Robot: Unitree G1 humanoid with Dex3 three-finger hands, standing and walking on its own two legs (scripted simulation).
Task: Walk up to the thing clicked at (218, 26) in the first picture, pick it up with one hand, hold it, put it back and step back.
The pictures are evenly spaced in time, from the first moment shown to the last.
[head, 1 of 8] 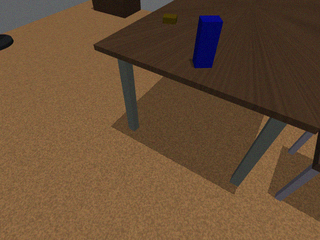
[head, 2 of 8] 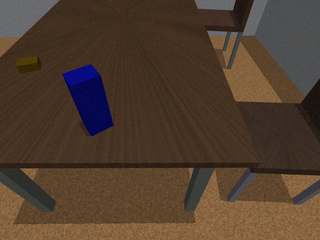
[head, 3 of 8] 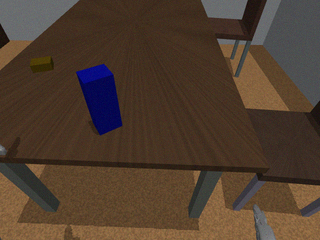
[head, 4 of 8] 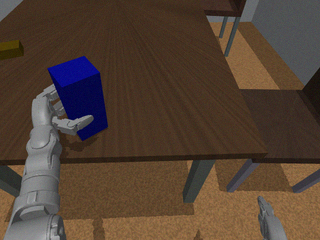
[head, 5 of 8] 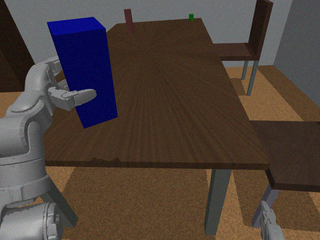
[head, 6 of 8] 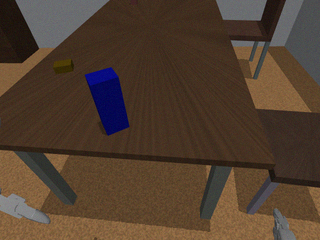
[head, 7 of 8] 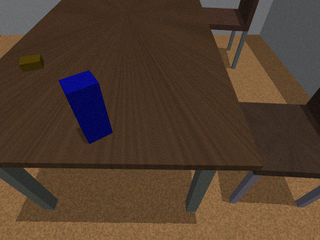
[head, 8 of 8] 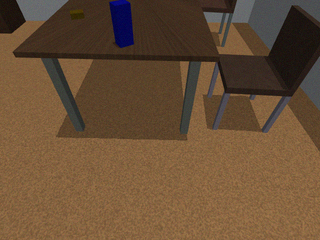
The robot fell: no
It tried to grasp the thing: yes
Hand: left
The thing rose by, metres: 0.23
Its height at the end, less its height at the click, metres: +0.00
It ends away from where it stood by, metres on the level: 0.03
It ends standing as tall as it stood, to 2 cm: yes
